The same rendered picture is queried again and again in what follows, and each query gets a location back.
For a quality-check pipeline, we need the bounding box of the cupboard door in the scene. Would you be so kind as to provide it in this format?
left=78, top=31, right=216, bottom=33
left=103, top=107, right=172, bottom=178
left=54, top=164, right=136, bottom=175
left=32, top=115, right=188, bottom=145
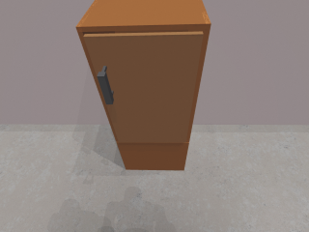
left=83, top=31, right=204, bottom=143

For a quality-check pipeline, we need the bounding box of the handle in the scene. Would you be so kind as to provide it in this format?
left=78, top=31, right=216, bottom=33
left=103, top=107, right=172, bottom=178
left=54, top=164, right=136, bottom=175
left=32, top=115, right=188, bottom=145
left=97, top=66, right=114, bottom=104

